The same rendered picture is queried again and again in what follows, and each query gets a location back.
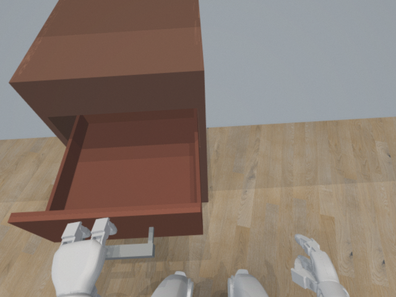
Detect drawer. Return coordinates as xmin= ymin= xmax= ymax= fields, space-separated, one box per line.
xmin=8 ymin=108 xmax=203 ymax=243

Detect right robot hand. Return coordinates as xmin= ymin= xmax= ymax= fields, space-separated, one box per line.
xmin=291 ymin=234 xmax=340 ymax=293

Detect right robot thigh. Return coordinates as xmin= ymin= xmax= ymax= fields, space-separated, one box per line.
xmin=228 ymin=273 xmax=269 ymax=297

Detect robot thigh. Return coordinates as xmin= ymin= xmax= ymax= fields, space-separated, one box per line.
xmin=228 ymin=273 xmax=269 ymax=297
xmin=151 ymin=274 xmax=194 ymax=297

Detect handle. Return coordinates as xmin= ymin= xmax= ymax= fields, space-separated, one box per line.
xmin=81 ymin=227 xmax=155 ymax=260

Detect right robot forearm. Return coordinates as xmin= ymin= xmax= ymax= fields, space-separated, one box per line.
xmin=316 ymin=281 xmax=350 ymax=297

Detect left robot thigh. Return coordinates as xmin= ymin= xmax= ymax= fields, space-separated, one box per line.
xmin=151 ymin=274 xmax=194 ymax=297

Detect cabinet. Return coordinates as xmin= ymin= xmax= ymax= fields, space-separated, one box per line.
xmin=9 ymin=0 xmax=209 ymax=202

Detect left robot hand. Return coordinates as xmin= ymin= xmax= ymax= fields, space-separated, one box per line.
xmin=51 ymin=218 xmax=117 ymax=297

